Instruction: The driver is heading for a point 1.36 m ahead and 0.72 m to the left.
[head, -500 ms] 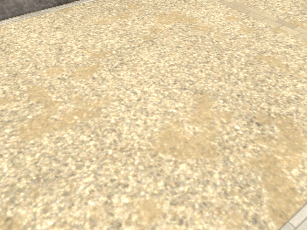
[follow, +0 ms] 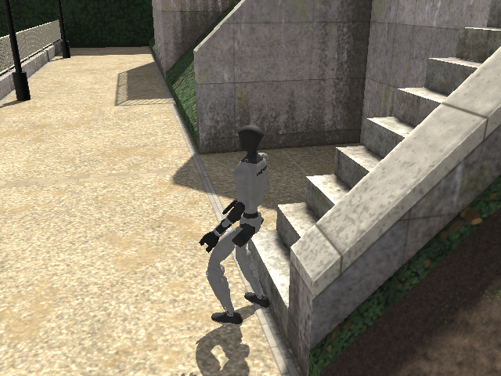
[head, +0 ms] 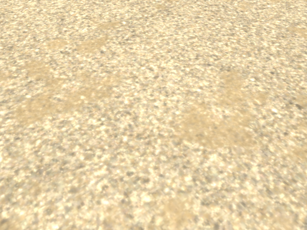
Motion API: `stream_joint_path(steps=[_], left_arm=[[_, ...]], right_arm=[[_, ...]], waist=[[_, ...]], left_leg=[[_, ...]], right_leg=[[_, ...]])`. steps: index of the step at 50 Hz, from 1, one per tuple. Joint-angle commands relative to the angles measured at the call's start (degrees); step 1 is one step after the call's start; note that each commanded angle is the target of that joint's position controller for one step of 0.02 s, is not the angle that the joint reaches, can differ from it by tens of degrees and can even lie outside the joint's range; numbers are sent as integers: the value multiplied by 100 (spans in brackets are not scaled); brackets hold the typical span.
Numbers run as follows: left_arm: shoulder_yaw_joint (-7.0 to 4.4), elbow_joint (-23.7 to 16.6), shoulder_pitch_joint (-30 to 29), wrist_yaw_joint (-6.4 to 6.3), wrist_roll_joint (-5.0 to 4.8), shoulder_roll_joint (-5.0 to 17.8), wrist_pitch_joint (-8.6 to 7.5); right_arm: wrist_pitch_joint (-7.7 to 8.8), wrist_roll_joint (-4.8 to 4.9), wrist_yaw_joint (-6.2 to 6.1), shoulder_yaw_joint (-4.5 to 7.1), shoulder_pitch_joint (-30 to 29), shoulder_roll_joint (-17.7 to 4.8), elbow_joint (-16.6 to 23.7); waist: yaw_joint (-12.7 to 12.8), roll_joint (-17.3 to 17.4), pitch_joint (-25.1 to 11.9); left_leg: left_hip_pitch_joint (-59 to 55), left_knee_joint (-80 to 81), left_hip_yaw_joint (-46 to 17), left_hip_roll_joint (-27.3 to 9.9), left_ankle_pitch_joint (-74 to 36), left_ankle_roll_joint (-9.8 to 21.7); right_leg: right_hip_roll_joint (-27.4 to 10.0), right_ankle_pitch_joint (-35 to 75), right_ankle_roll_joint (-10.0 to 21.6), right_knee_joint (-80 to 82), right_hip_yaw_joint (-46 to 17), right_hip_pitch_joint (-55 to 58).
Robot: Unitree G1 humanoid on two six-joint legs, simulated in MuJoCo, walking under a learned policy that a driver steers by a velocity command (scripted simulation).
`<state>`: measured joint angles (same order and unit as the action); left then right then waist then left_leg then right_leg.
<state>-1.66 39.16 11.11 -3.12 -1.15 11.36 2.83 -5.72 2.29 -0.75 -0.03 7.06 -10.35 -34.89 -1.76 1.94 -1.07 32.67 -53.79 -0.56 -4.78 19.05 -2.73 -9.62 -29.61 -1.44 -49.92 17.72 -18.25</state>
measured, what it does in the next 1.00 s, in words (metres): walks ahead, turning left: left foot, then right foot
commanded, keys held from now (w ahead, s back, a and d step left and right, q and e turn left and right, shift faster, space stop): q+shift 0.76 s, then e+shift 0.24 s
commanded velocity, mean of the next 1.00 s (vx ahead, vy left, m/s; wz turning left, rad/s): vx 0.01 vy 0.00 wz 0.74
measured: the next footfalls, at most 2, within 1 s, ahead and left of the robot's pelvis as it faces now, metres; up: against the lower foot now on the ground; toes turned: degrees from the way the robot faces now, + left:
left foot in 0.02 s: +0.11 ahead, +0.13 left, +0.00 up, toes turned +3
right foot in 0.50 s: +0.29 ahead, -0.02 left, +0.00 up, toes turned +38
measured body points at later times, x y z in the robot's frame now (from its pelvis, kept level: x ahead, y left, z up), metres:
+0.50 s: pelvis +0.13 +0.05 +0.03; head +0.17 +0.08 +0.48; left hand +0.24 +0.38 -0.04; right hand +0.42 -0.14 -0.04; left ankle +0.07 +0.13 -0.69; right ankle +0.26 -0.05 -0.69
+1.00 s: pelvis +0.17 +0.12 +0.04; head +0.19 +0.16 +0.49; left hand +0.05 +0.39 -0.09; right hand +0.47 +0.09 -0.05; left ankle +0.09 +0.19 -0.69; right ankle +0.24 -0.04 -0.65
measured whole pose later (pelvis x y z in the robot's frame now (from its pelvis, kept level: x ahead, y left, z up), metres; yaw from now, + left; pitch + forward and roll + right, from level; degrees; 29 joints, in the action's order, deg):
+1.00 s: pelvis +0.17 +0.12 +0.04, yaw +44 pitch +4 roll +0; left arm -3.9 44.6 11.7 -0.4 -1.6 17.1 2.0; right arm -1.5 -1.9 0.2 1.6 7.0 -11.0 -34.9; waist 1.8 -2.5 0.6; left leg 18.8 -31.3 0.9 0.5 16.6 1.4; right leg -4.3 -31.0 -4.6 -51.8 -1.4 -23.6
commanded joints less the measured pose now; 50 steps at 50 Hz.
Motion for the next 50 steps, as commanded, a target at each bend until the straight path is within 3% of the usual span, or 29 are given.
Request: stream_joint_path(steps=[1, 2, 3, 4, 5, 7, 9, 11, 12, 16, 21, 24, 25, 26, 27, 28, 29, 30, 32, 34, 37, 41, 43, 44, 45, 46, 47, 48, 50], left_arm=[[-417, -113, 524, -119, -112, 950, 114], [-350, -424, 247, -132, -21, 773, 109], [-324, -1058, -873, -151, -97, 770, -48], [-314, -1175, -1272, -118, -194, 655, -222], [-242, -1243, -1615, -85, -119, 494, -290], [-333, -1082, -1373, -77, 152, 620, -135], [-414, -1041, -1157, 30, 193, 790, -2], [-335, -1039, -1237, 75, 246, 567, 20], [-293, -1049, -1287, 112, 252, 471, 2], [-224, -1091, -1600, 174, 188, 435, -137], [-294, -1040, -1953, 188, 138, 698, -339], [-376, -842, -1565, 257, 121, 870, -443], [-424, -684, -1202, 278, 126, 952, -483], [-506, -564, -873, 271, 173, 1193, -469], [-583, -354, -433, 304, 280, 1433, -416], [-526, -458, -401, 267, 152, 1110, -426], [-463, -554, -584, 210, 64, 927, -409], [-409, -591, -805, 162, 49, 778, -345], [-404, -552, -838, 62, 110, 844, -238], [-491, -452, -692, 22, 169, 1110, -164], [-625, -373, -672, 27, 124, 1408, -196], [-604, -190, -593, 178, -48, 1474, -251], [-477, -61, -585, 256, -144, 1236, -294], [-317, 24, -414, 326, -23, 827, -352], [-94, -46, -237, 443, 272, 323, -383], [-163, 1, -62, 442, 107, 574, -312], [-284, 22, -240, 369, -39, 1137, -245], [-344, 18, -280, 300, -84, 1249, -186], [-440, 150, -82, 145, -89, 1390, -73]], right_arm=[[51, -94, 51, 535, -130, -1374, 322], [156, -81, 45, 698, 106, -1754, 334], [334, -199, 126, 804, 958, -1998, 221], [530, -290, 164, 785, 1211, -1917, 252], [614, -339, 66, 756, 1130, -1771, 314], [352, -180, -96, 565, -54, -1225, 554], [107, -105, -182, 514, -702, -1246, 794], [65, -27, -216, 537, -596, -1324, 760], [70, 43, -225, 564, -413, -1372, 672], [124, 56, -307, 665, 51, -1606, 516], [132, 49, -241, 711, 279, -1612, 586], [179, 80, -198, 747, 111, -1636, 716], [186, 72, -198, 712, -189, -1543, 834], [200, 9, -180, 609, -5, -1180, 860], [206, 52, -116, 586, 659, -1142, 902], [289, -42, -20, 748, 898, -1698, 637], [298, -35, 55, 814, 614, -1857, 615], [238, -31, 46, 788, 489, -1756, 569], [107, -22, 55, 632, 360, -1377, 594], [125, 33, 115, 542, 197, -1095, 699], [181, 6, 162, 517, 10, -1048, 782], [213, -154, 173, 533, 135, -996, 659], [251, -241, 155, 546, 531, -886, 416], [285, -288, 116, 527, 703, -894, 352], [332, -368, 23, 509, 842, -1224, 445], [398, -560, 37, 456, 711, -1148, 392], [484, -582, 88, 448, 447, -1006, 424], [548, -515, 90, 479, 263, -1059, 315], [559, -358, -10, 601, 85, -1347, 245]], waist=[[273, -88, 780], [107, 1490, 768], [-505, 2090, 38], [-661, 1534, -420], [-709, 1324, -876], [-18, 448, -797], [359, 52, -728], [368, -249, -701], [313, -156, -691], [72, 302, -634], [-156, 809, -667], [6, 923, -832], [239, 749, -874], [184, -213, -1270], [-99, -2131, -1824], [39, -1635, -1882], [97, -1261, -1457], [41, -929, -1027], [49, -646, -618], [123, -886, -563], [181, -1106, -667], [141, -1287, -711], [-92, -1065, -670], [-120, -606, -710], [42, 970, -980], [69, 1304, -1417], [-48, 829, -1038], [34, 838, -669], [66, 804, -441]], left_leg=[[-844, 1100, 12, 181, -1337, 616], [-1251, 2195, -2023, -86, -2559, 1445], [-2597, 3461, -4792, -798, -2083, 2484], [-3775, 3604, -5294, -1207, -2084, 2769], [-4024, 3324, -5210, -1141, -1845, 2536], [-3054, 2811, -3876, -982, -1986, 1893], [-1921, 2918, -2867, -431, -1911, 1469], [-1446, 2751, -2293, -43, -2196, 1280], [-1406, 2715, -2221, 79, -2208, 1230], [-1685, 2678, -2604, 200, -1717, 1155], [-2453, 2251, -3276, 203, -2734, 1203], [-2521, 2056, -3647, 327, -3144, 1128], [-2029, 1746, -3474, 587, -2877, 938], [-1089, 716, -2833, 1145, -972, 603], [231, -595, -1948, 1855, 2205, 136], [620, -1782, -1835, 1410, 2214, -128], [854, -2159, -1558, 1199, 1739, -217], [966, -2200, -1310, 977, 1319, -262], [896, -1650, -871, 717, 762, -250], [738, -1168, -420, 623, 579, -239], [314, -337, -184, 257, 272, -131], [-932, 1216, 121, 567, 165, 171], [-2154, 2741, 308, 819, -752, 416], [-3209, 3012, -94, 540, -1689, 491], [-4070, 3018, -1771, -1095, -4464, 882], [-3199, 3025, -2150, -1894, -4595, 1937], [-2764, 3181, -1812, -1563, -3884, 2008], [-2648, 3212, -1432, -1282, -3519, 1771], [-2604, 3199, -1013, -1193, -3828, 1583]], right_leg=[[-614, -448, 135, 997, -581, -848], [312, -748, -312, -1026, -256, -1918], [1055, -1494, -485, -3131, -1302, -3403], [1124, -1451, -402, -3888, -2324, -4450], [1027, -989, -314, -3861, -2812, -4497], [872, 257, -257, -3363, -3002, -4152], [937, 1027, -303, -2589, -2699, -3091], [1061, 1657, -304, -1732, -2456, -2436], [1103, 1856, -315, -1332, -2447, -2242], [1237, 2233, -387, -95, -2609, -1999], [1384, 1652, -227, 806, -2773, -1913], [1288, 1642, 48, 1766, -2824, -937], [1099, 2495, 193, 2386, -2795, -20], [223, 4606, 637, 2471, -3382, 1454], [-1199, 6197, 1888, 2398, -5026, 2658], [-1551, 6267, 2167, 2327, -5141, 2624], [-1194, 5956, 1941, 2251, -4396, 2352], [-804, 5471, 1650, 2260, -3807, 2005], [-533, 5084, 1348, 2448, -3205, 1528], [-527, 5120, 1325, 2674, -2806, 1408], [-683, 4463, 1186, 2909, -2296, 1250], [-582, 3632, 1050, 2772, -1994, 793], [-373, 3046, 777, 2359, -1809, 318], [-83, 2548, 366, 1851, -1489, -363], [366, 176, -218, 450, -1148, -1243], [340, -748, -294, -128, -1987, -988], [359, -686, -350, -392, -2139, -847], [420, -518, -343, -547, -2156, -1077], [545, -62, -356, -1000, -2205, -1331]])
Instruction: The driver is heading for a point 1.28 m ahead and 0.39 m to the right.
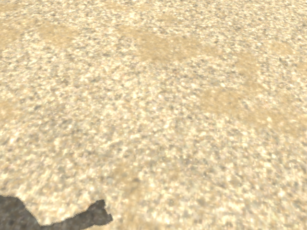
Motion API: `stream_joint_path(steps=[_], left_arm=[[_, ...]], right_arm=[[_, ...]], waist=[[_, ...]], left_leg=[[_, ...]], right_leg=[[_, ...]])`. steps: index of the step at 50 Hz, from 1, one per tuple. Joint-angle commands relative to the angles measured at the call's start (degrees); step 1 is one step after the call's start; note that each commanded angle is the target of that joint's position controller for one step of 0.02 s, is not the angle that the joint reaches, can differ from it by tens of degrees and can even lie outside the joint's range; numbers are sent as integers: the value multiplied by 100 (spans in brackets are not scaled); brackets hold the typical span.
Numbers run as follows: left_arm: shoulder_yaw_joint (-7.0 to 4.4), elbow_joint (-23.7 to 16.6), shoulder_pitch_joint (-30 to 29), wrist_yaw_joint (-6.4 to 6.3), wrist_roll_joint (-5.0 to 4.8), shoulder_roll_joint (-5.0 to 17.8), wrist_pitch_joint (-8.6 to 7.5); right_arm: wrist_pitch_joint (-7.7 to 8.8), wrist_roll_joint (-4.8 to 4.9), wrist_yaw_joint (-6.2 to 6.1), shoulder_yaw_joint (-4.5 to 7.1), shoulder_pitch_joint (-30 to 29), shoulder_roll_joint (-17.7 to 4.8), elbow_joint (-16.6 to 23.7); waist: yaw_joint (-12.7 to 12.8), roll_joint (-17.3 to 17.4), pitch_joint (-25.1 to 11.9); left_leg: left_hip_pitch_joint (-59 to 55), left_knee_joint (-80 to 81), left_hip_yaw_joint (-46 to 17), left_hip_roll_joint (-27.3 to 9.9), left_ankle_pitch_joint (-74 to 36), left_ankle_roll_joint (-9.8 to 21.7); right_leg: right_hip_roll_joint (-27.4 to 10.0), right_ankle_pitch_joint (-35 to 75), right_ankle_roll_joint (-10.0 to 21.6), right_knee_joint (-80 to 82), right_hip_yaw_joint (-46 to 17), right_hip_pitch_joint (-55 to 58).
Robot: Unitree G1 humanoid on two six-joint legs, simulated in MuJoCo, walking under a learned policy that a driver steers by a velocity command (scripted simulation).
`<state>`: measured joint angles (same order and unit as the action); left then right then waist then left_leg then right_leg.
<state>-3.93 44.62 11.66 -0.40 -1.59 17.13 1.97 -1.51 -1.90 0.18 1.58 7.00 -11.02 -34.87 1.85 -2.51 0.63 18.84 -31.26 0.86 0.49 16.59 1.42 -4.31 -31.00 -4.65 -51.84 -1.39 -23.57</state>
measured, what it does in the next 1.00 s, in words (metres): walks ahead, turning right: right foot, then left foot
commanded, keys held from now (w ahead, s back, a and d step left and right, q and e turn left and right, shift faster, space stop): e+shift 0.56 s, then q+shift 0.44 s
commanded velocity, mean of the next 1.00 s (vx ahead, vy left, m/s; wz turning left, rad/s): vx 0.00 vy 0.00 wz -0.34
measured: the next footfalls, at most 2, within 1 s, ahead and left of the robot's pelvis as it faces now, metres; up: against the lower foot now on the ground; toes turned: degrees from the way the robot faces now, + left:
right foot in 0.34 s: +0.04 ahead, -0.15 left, +0.00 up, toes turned -21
left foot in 1.00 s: +0.18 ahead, +0.03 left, +0.00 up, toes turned -22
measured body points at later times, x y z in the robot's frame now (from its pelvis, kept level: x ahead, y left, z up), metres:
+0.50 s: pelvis +0.03 -0.06 +0.00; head +0.09 -0.11 +0.45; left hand +0.28 +0.15 -0.08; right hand +0.10 -0.40 -0.10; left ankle +0.05 +0.11 -0.64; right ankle +0.00 -0.13 -0.73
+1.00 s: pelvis +0.13 -0.06 -0.01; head +0.18 -0.07 +0.44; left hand +0.39 +0.12 -0.12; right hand +0.14 -0.38 -0.11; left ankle +0.14 +0.05 -0.73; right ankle +0.00 -0.13 -0.73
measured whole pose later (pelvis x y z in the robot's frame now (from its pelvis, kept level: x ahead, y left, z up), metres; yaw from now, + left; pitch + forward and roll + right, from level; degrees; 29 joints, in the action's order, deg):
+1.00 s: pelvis +0.13 -0.06 -0.01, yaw -22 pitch +3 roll +0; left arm -3.4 40.5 4.7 -3.1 -1.3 14.9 2.9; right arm -1.1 2.4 1.9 4.5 10.8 -17.7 -39.6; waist -1.5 -1.8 3.3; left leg 17.6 -35.2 0.7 1.8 17.5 1.6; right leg 0.2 -24.8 1.4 -37.1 -0.3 -12.7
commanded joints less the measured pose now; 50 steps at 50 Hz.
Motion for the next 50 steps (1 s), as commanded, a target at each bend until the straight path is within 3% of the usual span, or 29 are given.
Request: stream_joint_path(steps=[1, 4, 6, 8, 11, 14, 16, 17, 18, 19, 20, 21, 22, 23, 24, 26, 28, 31, 35, 37, 40, 43, 45, 47, 49, 50], left_arm=[[-227, -374, -63, -141, -95, 784, 62], [-205, -474, -67, -161, -104, 490, 173], [-160, -678, -333, -129, -61, 301, 222], [-133, -846, -425, -63, -8, 222, 232], [-130, -1041, -485, 55, -11, 212, 236], [-200, -1147, -408, 161, -31, 319, 294], [-280, -1105, -201, 178, -62, 341, 323], [-373, -974, 161, 124, -60, 481, 300], [-608, -931, 576, 8, -80, 1136, 239], [-715, -1046, 645, 43, 126, 1900, 123], [-630, -1089, 673, 144, 310, 1673, -49], [-556, -1050, 422, 149, 254, 1509, -166], [-483, -1030, 65, 83, 39, 1237, -178], [-393, -1101, -266, 6, -123, 977, -122], [-368, -1158, -399, -69, -130, 946, -63], [-370, -1194, -364, -139, -76, 1020, 3], [-380, -1159, -327, -185, -72, 1115, -8], [-227, -1097, -289, -245, 33, 794, -8], [50, -880, -399, -196, 232, 251, -73], [38, -770, -406, -128, 309, 396, -135], [-112, -669, -351, -150, 248, 835, -123], [-161, -651, -355, -267, 152, 810, -10], [-180, -697, -506, -316, 126, 756, 53], [-211, -762, -713, -324, 72, 748, 89], [-227, -827, -1022, -305, -73, 749, 31], [-238, -937, -1140, -287, -9, 678, -66]], right_arm=[[126, 66, -176, 474, 65, -1332, 219], [108, 101, -317, 442, 4, -988, 181], [71, 111, -362, 439, -35, -904, 111], [59, 125, -391, 480, -101, -973, 72], [80, 170, -344, 567, -213, -1189, 23], [113, 313, -239, 646, -242, -1384, -61], [92, 438, -171, 666, -308, -1394, -113], [81, 437, -121, 663, -113, -1300, -223], [65, 275, -109, 620, -111, -1104, -117], [132, 53, -109, 451, -540, -724, 386], [149, 107, -123, 495, -768, -995, 281], [163, 229, -163, 499, -1006, -1045, 352], [165, 212, -246, 516, -944, -1041, 266], [138, 170, -311, 556, -783, -1195, 165], [135, 165, -305, 555, -742, -1172, 134], [137, 170, -222, 491, -589, -998, 16], [141, 174, -211, 443, -637, -892, 4], [79, 227, -191, 426, -473, -968, -169], [79, 230, -71, 290, -352, -742, -271], [93, 316, -15, 321, -354, -912, -268], [87, 414, -10, 420, -441, -1273, -78], [105, 454, 87, 387, -238, -1169, -29], [106, 475, 149, 371, -93, -1101, -24], [90, 493, 192, 372, 137, -1068, -59], [117, 423, 191, 455, 797, -1162, -206], [157, 370, 124, 607, 1216, -1602, -229]], waist=[[-247, 1183, -608], [-246, 941, -573], [-280, 976, -515], [-271, 1025, -525], [-223, 1062, -502], [-158, 1093, -548], [19, 1002, -593], [155, 647, -694], [277, -603, -722], [142, -1876, -1307], [456, -705, -1770], [325, -398, -1322], [83, -59, -891], [-94, -39, -654], [-181, -140, -711], [-207, -22, -905], [-210, -46, -858], [-135, -346, -866], [-122, -476, -795], [-40, -590, -622], [89, -597, -238], [81, -420, -270], [23, -397, -337], [-94, -420, -444], [-525, -304, -732], [-712, 336, -896]], left_leg=[[-1237, 948, -979, -1727, -3840, 1154], [-1518, 1073, -562, -1803, -3353, 1060], [-1527, 1138, -328, -1844, -3127, 1040], [-1500, 1160, -127, -1948, -3018, 1047], [-1349, 1088, 168, -2102, -3045, 975], [-1360, 785, 441, -2196, -3069, 757], [-1293, 217, 748, -2093, -2935, 382], [-972, -546, 1062, -1777, -2796, 86], [429, -2282, 1425, -1100, -1176, -401], [2238, -3951, 668, -70, 2411, -738], [2506, -4639, -439, -62, 2471, -665], [2604, -4568, -642, -130, 1949, -486], [2686, -4150, -754, -241, 1388, -408], [2604, -3808, -769, -301, 920, -395], [2305, -3668, -795, -233, 639, -415], [2094, -3424, -794, -29, 198, -487], [1948, -2896, -828, 108, 48, -603], [1685, -2526, -644, -53, -338, -703], [647, -1625, -485, -358, -546, -596], [360, -1342, -341, -287, -340, -475], [964, -1381, -283, -109, 518, -290], [1410, -1537, -339, -158, 979, -243], [1355, -1453, -193, -155, 1039, -232], [917, -979, 32, -36, 804, -165], [-241, 395, 180, 308, -537, 108], [-1468, 773, -983, -130, -2884, 523]], right_leg=[[107, 257, -52, -1114, -237, -854], [63, 699, -107, -1158, -159, -1270], [-7, 875, -113, -756, -64, -1247], [-68, 912, -70, -375, 54, -1109], [-82, 949, 137, 213, 306, -748], [42, 988, 425, 744, 580, -305], [270, 1436, 714, 1605, 822, 297], [474, 2190, 941, 2179, 742, 1057], [-114, 4936, 1456, 2554, -638, 2279], [-1397, 6433, 2709, 2730, -3172, 3191], [-1752, 5569, 3000, 3098, -3203, 3226], [-1484, 5127, 2723, 3166, -2730, 2886], [-1108, 4769, 2336, 3135, -2316, 2600], [-921, 4819, 2082, 3098, -2028, 2367], [-764, 5004, 1975, 3076, -1921, 2189], [-640, 5163, 1913, 3014, -1880, 2269], [-519, 5115, 1860, 2932, -1910, 2078], [-566, 5292, 1713, 2738, -1560, 1998], [-455, 5348, 1538, 2759, -1139, 1492], [-550, 5483, 1573, 2787, -1111, 1438], [-929, 5853, 1793, 2571, -1373, 1951], [-1317, 6528, 1931, 2338, -1563, 2637], [-1354, 6855, 1871, 2223, -1424, 2782], [-1200, 6956, 1683, 2023, -1046, 2659], [-683, 7052, 1254, 1110, -356, 2250], [-132, 5361, 761, -118, -71, 996]])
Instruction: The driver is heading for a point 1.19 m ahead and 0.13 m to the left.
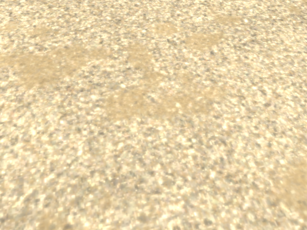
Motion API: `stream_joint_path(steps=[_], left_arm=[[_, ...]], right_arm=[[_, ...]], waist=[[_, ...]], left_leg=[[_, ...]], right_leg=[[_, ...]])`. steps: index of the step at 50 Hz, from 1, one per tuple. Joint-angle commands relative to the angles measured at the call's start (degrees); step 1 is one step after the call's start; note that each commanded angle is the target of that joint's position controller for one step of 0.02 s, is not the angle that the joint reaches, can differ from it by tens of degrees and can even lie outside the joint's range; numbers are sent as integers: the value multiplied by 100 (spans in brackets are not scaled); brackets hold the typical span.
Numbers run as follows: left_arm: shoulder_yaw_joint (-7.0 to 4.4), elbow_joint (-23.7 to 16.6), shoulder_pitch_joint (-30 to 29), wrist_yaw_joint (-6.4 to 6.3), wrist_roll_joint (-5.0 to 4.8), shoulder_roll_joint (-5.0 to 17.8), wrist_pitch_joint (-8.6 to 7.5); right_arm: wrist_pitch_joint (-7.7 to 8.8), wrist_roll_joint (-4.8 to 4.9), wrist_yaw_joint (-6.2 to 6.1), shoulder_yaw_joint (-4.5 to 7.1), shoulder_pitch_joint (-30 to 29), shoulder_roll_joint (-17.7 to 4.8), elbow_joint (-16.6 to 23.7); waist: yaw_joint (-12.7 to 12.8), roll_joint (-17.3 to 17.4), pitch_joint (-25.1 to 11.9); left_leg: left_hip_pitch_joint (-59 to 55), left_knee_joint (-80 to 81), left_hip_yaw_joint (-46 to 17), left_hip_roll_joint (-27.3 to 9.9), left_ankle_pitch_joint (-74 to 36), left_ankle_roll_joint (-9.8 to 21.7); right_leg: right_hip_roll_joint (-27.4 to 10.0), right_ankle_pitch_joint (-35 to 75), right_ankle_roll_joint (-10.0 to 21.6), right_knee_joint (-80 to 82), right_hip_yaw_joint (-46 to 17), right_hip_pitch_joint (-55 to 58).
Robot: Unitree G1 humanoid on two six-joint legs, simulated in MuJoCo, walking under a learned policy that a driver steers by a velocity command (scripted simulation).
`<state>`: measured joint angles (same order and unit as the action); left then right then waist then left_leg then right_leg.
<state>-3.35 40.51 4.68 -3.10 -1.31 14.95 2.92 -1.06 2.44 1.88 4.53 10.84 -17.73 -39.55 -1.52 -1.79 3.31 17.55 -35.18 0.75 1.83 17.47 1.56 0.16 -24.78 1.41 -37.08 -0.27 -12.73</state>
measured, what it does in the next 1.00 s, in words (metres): walks ahead: right foot, then left foot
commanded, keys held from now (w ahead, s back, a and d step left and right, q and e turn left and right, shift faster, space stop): q+shift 0.30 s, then w+q+shift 0.02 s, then w+e+shift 0.08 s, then e+shift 0.60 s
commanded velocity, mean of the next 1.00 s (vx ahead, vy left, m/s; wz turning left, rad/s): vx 0.09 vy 0.00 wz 0.01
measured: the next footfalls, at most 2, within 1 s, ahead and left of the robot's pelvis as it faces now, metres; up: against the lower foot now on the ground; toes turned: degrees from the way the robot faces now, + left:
right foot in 0.48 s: +0.23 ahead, -0.04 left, +0.00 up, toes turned +27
left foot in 0.94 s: +0.31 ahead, +0.18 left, +0.00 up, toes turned -10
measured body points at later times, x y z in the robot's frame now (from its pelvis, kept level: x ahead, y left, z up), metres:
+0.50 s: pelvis +0.12 +0.02 +0.01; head +0.13 +0.04 +0.46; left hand +0.19 +0.35 -0.08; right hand +0.34 -0.19 -0.09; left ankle -0.03 +0.10 -0.72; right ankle +0.19 -0.06 -0.73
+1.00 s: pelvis +0.22 +0.08 +0.01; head +0.26 +0.08 +0.46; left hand +0.35 +0.38 -0.08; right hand +0.41 -0.20 -0.06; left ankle +0.27 +0.18 -0.73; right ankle +0.18 -0.06 -0.69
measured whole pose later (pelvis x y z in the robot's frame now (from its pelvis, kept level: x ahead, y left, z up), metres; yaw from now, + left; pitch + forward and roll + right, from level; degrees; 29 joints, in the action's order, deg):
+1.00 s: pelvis +0.22 +0.08 +0.01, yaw -3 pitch +2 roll +1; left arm -5.1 37.3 12.7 -2.4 -1.8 20.2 2.7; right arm 1.9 -1.2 -1.0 3.7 5.5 -17.1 -37.1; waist 2.8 -1.8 2.6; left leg 17.9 -25.8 -6.1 4.4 8.6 1.2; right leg 9.1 -30.6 -1.2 -47.0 -18.3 -18.9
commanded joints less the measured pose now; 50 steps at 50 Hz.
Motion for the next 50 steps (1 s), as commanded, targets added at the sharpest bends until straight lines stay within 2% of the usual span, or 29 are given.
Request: stream_joint_path(steps=[1, 2, 3, 4, 5, 6, 8, 15, 16, 18, 20, 21, 23, 24, 25, 26, 27, 28, 30, 31, 35, 39, 42, 45, 46, 47, 48, 49, 50], left_arm=[[-177, -842, -593, 82, 409, 458, -257], [-184, -677, -365, 190, 347, 638, -345], [-225, -641, -455, 236, 181, 753, -375], [-217, -608, -554, 214, 147, 693, -375], [-217, -606, -692, 180, 153, 657, -364], [-211, -620, -757, 209, 130, 622, -358], [-173, -599, -738, 281, 97, 486, -372], [-190, -598, -990, 245, 99, 537, -420], [-207, -590, -949, 271, 87, 565, -443], [-210, -488, -888, 381, 43, 624, -492], [-167, -488, -1002, 465, -3, 578, -623], [-171, -539, -1032, 458, 40, 635, -711], [-175, -473, -729, 431, 128, 673, -873], [-196, -392, -450, 431, 163, 737, -922], [-247, -333, 0, 437, 187, 987, -943], [-361, -183, 478, 475, 243, 1418, -914], [-257, -60, 726, 508, 102, 1064, -896], [-140, -44, 693, 544, -28, 829, -893], [-253, -152, 682, 506, -132, 1162, -787], [-263, -209, 663, 417, -139, 1186, -741], [-312, -288, 784, 155, -90, 1224, -370], [-411, -436, 758, 22, -107, 1397, -144], [-402, -510, 763, 0, -112, 1323, -85], [-369, -682, 476, -15, -128, 1225, -73], [-309, -727, 509, -5, -109, 1062, -89], [-198, -676, 1025, 41, 3, 676, -82], [-211, -767, 1384, 56, -18, 736, -84], [-321, -761, 1579, 105, 5, 1199, -106], [-417, -615, 1454, 100, -56, 1496, -78]], right_arm=[[161, -123, -79, 446, 946, -1681, 310], [183, -273, -19, 340, 921, -1351, 467], [191, -209, -44, 338, 556, -1182, 506], [147, -45, -123, 323, 293, -1030, 501], [78, 84, -202, 291, 198, -948, 518], [12, 120, -294, 261, 210, -913, 520], [-87, 57, -407, 289, 310, -994, 525], [-188, 15, -559, 301, 281, -1100, 633], [-172, 12, -549, 298, 321, -1094, 642], [-78, -18, -503, 173, 406, -858, 614], [64, -102, -412, 29, 653, -631, 464], [129, -170, -377, -18, 561, -626, 440], [182, -238, -382, -114, 363, -501, 425], [218, -292, -408, -140, 345, -466, 414], [270, -383, -428, -149, 360, -465, 442], [286, -395, -466, -128, 521, -582, 537], [302, -454, -514, -130, 450, -624, 588], [311, -376, -489, -68, 288, -785, 680], [303, -331, -442, -19, -212, -777, 828], [291, -338, -422, 6, -357, -764, 861], [312, -228, -326, -118, -649, -247, 893], [340, -204, -297, -64, -750, -314, 785], [371, -183, -276, -2, -790, -409, 753], [448, -145, -260, 117, -450, -584, 579], [465, -168, -288, 174, -276, -676, 507], [425, -236, -335, 201, -257, -918, 586], [363, -491, -314, 143, -362, -960, 672], [358, -489, -302, 158, -454, -895, 688], [365, -442, -334, 111, -671, -635, 754]], waist=[[-74, 2050, -1318], [-254, 1308, -1891], [-153, 711, -1404], [-61, 339, -1054], [-56, 245, -894], [-8, 342, -875], [-1, 589, -929], [-45, 938, -850], [-50, 953, -985], [-180, 1124, -953], [-371, 1216, -552], [-336, 1314, -232], [-100, 1360, -140], [0, 1206, -334], [114, 667, -755], [96, -440, -1206], [196, -1247, -1272], [68, -888, -798], [201, -234, -441], [218, -58, -483], [246, -393, -672], [232, -522, -936], [232, -655, -922], [14, -839, -840], [-13, -708, -965], [237, 408, -1334], [495, 1411, -1236], [572, 1538, -1056], [482, 1084, -738]], left_leg=[[-2493, 1082, -3335, -1843, -6491, 1580], [-2788, 1086, -3602, -2282, -6422, 2171], [-2596, 1077, -3000, -1964, -5883, 1961], [-2433, 1109, -2585, -1554, -5221, 1607], [-2413, 1163, -2468, -1356, -4857, 1377], [-2333, 1219, -2398, -1170, -4721, 1253], [-2362, 1228, -2410, -1015, -4766, 1151], [-1655, 897, -2888, -726, -4789, 708], [-1583, 1007, -3051, -693, -3759, 721], [-1502, 1307, -3056, -750, -1217, 846], [-1131, 1731, -3163, -819, 711, 994], [-927, 1735, -3176, -840, 211, 1005], [-1023, 1302, -2930, -798, -1791, 865], [-1124, 931, -2685, -620, -2891, 704], [-1107, 155, -2219, -292, -3289, 476], [-296, -1188, -1600, 400, -2143, -9], [418, -2456, -1353, 717, 1280, -391], [952, -2879, -1346, 450, 1864, -480], [1680, -3510, -1193, 297, 1520, -575], [1716, -3312, -1154, 142, 1249, -570], [1377, -1606, -818, 281, 918, -661], [658, -586, -830, 513, 155, -752], [260, -34, -912, 570, -164, -722], [-525, 1254, -933, 395, -1002, -608], [-1198, 1676, -999, 19, -1647, -452], [-2065, 1612, -2051, -1201, -2292, 97], [-2036, 1639, -3398, -2189, -3038, 943], [-1634, 1805, -3779, -2616, -2757, 1346], [-1343, 1758, -3004, -2253, -2336, 1210]], right_leg=[[692, -975, -370, -3210, 12, -2196], [569, -1614, -378, -3880, -888, -2395], [353, -1228, -407, -3919, -907, -2629], [239, -762, -455, -3494, -822, -2775], [164, -412, -507, -3079, -782, -2834], [198, -150, -551, -2763, -770, -2672], [366, 233, -626, -2302, -684, -2557], [660, 950, -742, -803, -739, -1929], [655, 1030, -702, -620, -768, -1789], [390, 1132, -639, -236, -657, -1616], [182, 1270, -482, 60, -502, -1264], [185, 1204, -372, 228, -394, -1100], [257, 1464, -124, 978, -199, -563], [282, 2122, 54, 1271, -440, -64], [-114, 3732, 354, 1250, -1137, 620], [-841, 4961, 1271, 1160, -2278, 1590], [-1612, 5249, 1986, 1673, -3641, 1808], [-1694, 4782, 1923, 1749, -3826, 1511], [-1347, 4379, 1638, 1710, -3299, 1462], [-1221, 4473, 1490, 1700, -3007, 1401], [-635, 4184, 1196, 1775, -2704, 1289], [-498, 4490, 997, 1581, -2885, 809], [-381, 4370, 744, 1402, -3158, 551], [-169, 3451, 440, 1138, -3444, 294], [53, 2574, 251, 803, -3308, -39], [558, 57, 23, -311, -2650, -686], [1115, -1755, -171, -1271, -1857, -1550], [586, -1516, -407, -2305, -1522, -1835], [312, -995, -576, -2735, -1329, -1943]])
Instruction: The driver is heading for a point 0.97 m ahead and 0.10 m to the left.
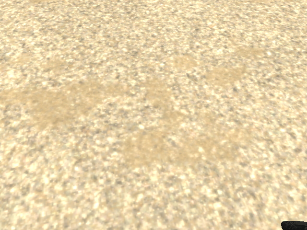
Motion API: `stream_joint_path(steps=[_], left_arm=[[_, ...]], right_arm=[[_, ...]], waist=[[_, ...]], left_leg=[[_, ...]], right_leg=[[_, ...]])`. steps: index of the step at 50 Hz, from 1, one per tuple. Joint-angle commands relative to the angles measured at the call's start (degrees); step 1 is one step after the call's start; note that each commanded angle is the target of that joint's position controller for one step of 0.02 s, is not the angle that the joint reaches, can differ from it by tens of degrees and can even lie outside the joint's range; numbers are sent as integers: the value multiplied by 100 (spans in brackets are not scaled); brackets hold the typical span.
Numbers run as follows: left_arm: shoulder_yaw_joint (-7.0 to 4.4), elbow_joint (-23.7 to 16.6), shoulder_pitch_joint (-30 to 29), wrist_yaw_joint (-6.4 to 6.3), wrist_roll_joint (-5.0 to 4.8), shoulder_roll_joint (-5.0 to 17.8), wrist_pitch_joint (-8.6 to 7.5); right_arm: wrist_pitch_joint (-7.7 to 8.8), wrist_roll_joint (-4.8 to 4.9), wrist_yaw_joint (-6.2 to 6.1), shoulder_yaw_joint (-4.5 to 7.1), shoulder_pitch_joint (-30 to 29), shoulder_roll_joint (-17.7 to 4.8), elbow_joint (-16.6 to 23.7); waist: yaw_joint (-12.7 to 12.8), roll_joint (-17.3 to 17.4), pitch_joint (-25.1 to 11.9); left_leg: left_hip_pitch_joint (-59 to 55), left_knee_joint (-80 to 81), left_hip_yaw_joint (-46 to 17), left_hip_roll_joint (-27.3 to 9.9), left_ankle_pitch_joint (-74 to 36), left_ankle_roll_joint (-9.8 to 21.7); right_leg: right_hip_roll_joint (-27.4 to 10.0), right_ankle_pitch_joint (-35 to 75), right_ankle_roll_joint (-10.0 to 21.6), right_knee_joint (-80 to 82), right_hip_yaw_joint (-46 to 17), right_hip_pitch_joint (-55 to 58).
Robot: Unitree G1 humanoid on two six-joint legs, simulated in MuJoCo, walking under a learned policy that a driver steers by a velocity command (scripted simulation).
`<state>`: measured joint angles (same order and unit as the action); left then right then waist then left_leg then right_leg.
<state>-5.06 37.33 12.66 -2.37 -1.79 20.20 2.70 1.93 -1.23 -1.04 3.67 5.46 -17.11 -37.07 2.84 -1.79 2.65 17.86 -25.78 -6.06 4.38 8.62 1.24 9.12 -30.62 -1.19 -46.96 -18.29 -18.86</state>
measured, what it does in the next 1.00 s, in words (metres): steps on the spot, turning left: right foot, then left foot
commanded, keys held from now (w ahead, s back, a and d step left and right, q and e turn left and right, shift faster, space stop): e+shift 0.14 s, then q+shift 0.72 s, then w+q+shift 0.06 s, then w+e+shift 0.08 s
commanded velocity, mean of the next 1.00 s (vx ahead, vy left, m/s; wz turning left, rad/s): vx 0.04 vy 0.00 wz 0.26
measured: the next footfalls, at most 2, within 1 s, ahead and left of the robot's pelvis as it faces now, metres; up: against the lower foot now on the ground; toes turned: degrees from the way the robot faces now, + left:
right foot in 0.36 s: +0.04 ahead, -0.16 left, +0.00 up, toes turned -7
left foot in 0.74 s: +0.05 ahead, +0.11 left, +0.00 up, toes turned +16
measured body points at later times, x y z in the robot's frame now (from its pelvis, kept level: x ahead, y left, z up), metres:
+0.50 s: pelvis +0.02 -0.03 +0.00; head +0.05 -0.05 +0.45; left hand +0.23 +0.21 -0.08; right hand +0.07 -0.33 -0.12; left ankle +0.00 +0.09 -0.67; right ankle +0.00 -0.15 -0.74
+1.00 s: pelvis +0.04 +0.02 +0.01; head +0.05 +0.06 +0.46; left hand +0.08 +0.35 -0.09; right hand +0.26 -0.21 -0.06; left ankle +0.01 +0.09 -0.74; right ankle +0.12 -0.14 -0.66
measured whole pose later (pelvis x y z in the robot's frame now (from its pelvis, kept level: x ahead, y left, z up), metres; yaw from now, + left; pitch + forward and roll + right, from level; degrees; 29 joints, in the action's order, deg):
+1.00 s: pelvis +0.04 +0.02 +0.01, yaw +22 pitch +2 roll -3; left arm -5.4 40.3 7.9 0.4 -0.5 19.8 -1.7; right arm -0.1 1.0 -1.0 3.1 15.7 -18.7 -34.5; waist -0.4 -1.1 1.6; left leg 13.3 -22.5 -5.5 2.0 11.3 4.7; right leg -0.9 -12.6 -3.3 -55.1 -2.3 -30.8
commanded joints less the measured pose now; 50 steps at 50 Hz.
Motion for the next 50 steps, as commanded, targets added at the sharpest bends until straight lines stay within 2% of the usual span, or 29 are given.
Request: stream_joint_path(steps=[1, 4, 6, 8, 11, 13, 14, 16, 17, 18, 19, 20, 21, 23, 26, 30, 34, 36, 37, 38, 39, 40, 41, 42, 43, 44, 46, 48, 50], left_arm=[[-284, -198, 635, 1, -20, 994, 11], [-201, -339, 474, 18, 1, 675, 92], [-121, -569, 108, 42, -12, 501, 57], [-50, -750, -214, 76, 55, 392, 9], [98, -747, -183, 78, 188, 115, -45], [152, -587, -48, 63, 216, 52, -44], [167, -493, 3, 57, 226, 11, -38], [110, -354, 216, 62, 211, 130, -43], [27, -374, 231, 31, 181, 439, -49], [-63, -425, 449, -43, 200, 813, -26], [-158, -491, 272, -116, 300, 1214, 62], [-170, -489, 173, -75, 348, 1006, 42], [-82, -543, 37, -45, 393, 732, -24], [30, -578, -620, -41, 290, 354, -141], [39, -474, -788, -61, 262, 228, -216], [-86, -357, -711, -76, 252, 453, -180], [-230, -262, -735, 103, 91, 738, -253], [-252, -204, -839, 182, -1, 707, -292], [-223, -58, -558, 231, -11, 525, -307], [-145, -151, -503, 246, 155, 270, -323], [-5, -650, -1095, 204, 306, -8, -345], [-91, -559, -1309, 149, 283, 331, -299], [-91, -568, -1357, 109, 177, 312, -304], [-111, -449, -1195, 47, 179, 319, -316], [-163, -390, -1093, -2, 231, 476, -307], [-183, -288, -853, 62, 253, 501, -346], [-167, -225, -774, 217, 164, 424, -456], [-133, -108, -729, 303, 89, 399, -539], [-63, -42, -788, 344, 122, 269, -636]], right_arm=[[32, -31, -81, 162, -250, -579, 521], [-68, 17, -181, 107, -226, -554, 456], [-105, -14, -209, 123, 16, -587, 365], [-127, -29, -193, 165, 333, -714, 242], [-146, 61, -25, 189, 325, -904, 101], [-111, 156, 110, 120, 170, -810, 37], [-79, 196, 174, 57, 217, -693, -38], [-65, 331, 229, 60, 241, -848, -135], [-30, 368, 233, 64, 493, -916, -201], [23, 228, 265, -12, 610, -728, -142], [75, 163, 299, -100, 837, -392, -58], [28, 274, 236, -10, 591, -666, -15], [-67, 358, 171, 141, 588, -970, -52], [-335, 346, 25, 221, 1041, -845, -244], [-518, 273, -41, 189, 957, -597, -32], [-512, 259, 176, 80, 586, -329, 420], [-626, 271, 297, 187, 718, -548, 651], [-685, 281, 270, 279, 1006, -614, 623], [-673, 245, 186, 387, 1306, -822, 542], [-643, 265, 40, 622, 1714, -1568, 539], [-493, 59, 59, 664, 1672, -2100, 691], [-308, -14, 168, 564, 1570, -1730, 714], [-200, 55, 165, 494, 1411, -1603, 646], [-187, 199, 119, 467, 1084, -1470, 639], [-236, 301, 67, 373, 709, -1245, 719], [-260, 345, 11, 318, 772, -1133, 714], [-218, 316, -13, 267, 890, -1103, 746], [-117, 221, -33, 183, 940, -1019, 687], [-6, 159, -33, 117, 1151, -928, 507]], waist=[[32, 793, -504], [-100, 933, -279], [-311, 1021, -310], [-522, 914, -476], [-432, 806, -761], [-339, 921, -789], [-328, 972, -766], [-120, 1054, -572], [-153, 982, -588], [-181, 438, -949], [-350, -849, -1043], [-41, -1198, -1007], [0, -993, -722], [-346, -924, -399], [-387, -748, -245], [-188, -639, -470], [-244, -635, -571], [-492, -505, -600], [-596, -64, -670], [-700, 1398, -657], [-665, 2324, -939], [-898, 1184, -1195], [-735, 1025, -906], [-529, 680, -677], [-355, 662, -539], [-282, 734, -808], [-338, 864, -787], [-389, 1044, -613], [-524, 1157, -509]], left_leg=[[-1152, 763, -1633, -2099, -941, 998], [-803, 927, -533, -1683, -1194, 997], [-1160, 1004, -237, -1728, -1361, 1140], [-1497, 964, -265, -1906, -1844, 1344], [-1419, 764, -152, -1949, -2631, 1470], [-1102, 690, -85, -1807, -2582, 1390], [-997, 629, -127, -1704, -2358, 1314], [-644, 340, -249, -1543, -2119, 1067], [-303, 235, -380, -1439, -1719, 758], [187, -207, -286, -1183, -564, 333], [1039, -982, 320, -595, 1414, -97], [1137, -2169, 711, -458, 2677, -338], [1338, -3415, 524, -524, 2904, -459], [1497, -4212, 376, -645, 2401, -619], [1622, -4026, 556, -783, 1641, -801], [1202, -2648, 766, -993, 1355, -714], [584, -1787, 1108, -890, 1338, -391], [-73, -913, 1282, -693, 714, -134], [-741, -349, 1106, -528, -64, 96], [-1831, 195, -432, -1368, -2603, 661], [-2000, 519, -2831, -2628, -3385, 2006], [-2006, 693, -2533, -2697, -2636, 2149], [-1720, 745, -2099, -2396, -2020, 1854], [-1531, 742, -1731, -2053, -1455, 1516], [-1348, 705, -1523, -1867, -1409, 1291], [-1235, 875, -1462, -1641, -231, 1223], [-1238, 1363, -1819, -1508, 2319, 1242], [-1399, 1568, -1714, -1604, 2511, 1202], [-1480, 1602, -1369, -1562, 2138, 1083]], right_leg=[[-694, 28, -408, -1949, 584, -1353], [-925, 709, -596, -2491, 1215, -1472], [-1152, 906, -667, -2136, 1435, -1755], [-1257, 831, -705, -1715, 1442, -1755], [-1119, 477, -547, -713, 1445, -892], [-1042, 665, -436, 256, 1584, -125], [-986, 908, -397, 882, 1619, 242], [-692, 2065, -201, 2495, 1879, 1094], [-837, 2605, -27, 2810, 1685, 1666], [-1673, 3968, 240, 2508, 1058, 2477], [-2775, 5064, 956, 2205, 470, 2707], [-3220, 4646, 1622, 2581, 153, 1938], [-3160, 4588, 1777, 2760, 276, 1602], [-2707, 4296, 1408, 2824, 1105, 1195], [-2596, 4057, 1303, 2908, 1654, 1164], [-2789, 4088, 1314, 2769, 2019, 1482], [-3070, 4268, 1158, 2464, 2220, 1453], [-2963, 3904, 797, 1892, 2531, 1195], [-2627, 3342, 448, 1169, 2834, 822], [-1915, 1646, -151, -560, 3261, -587], [-922, -1094, -470, -1974, 2390, -2032], [-1011, -1030, -394, -2634, 1576, -2219], [-1057, -518, -216, -2636, 1389, -2239], [-1174, 55, -145, -2345, 1278, -2221], [-1197, 514, -143, -2062, 1249, -2163], [-1136, 967, -135, -1964, 1290, -1833], [-1018, 1544, -145, -1420, 1347, -1865], [-1069, 1914, -207, -813, 1526, -2016], [-1160, 2336, -263, -208, 1652, -1920]])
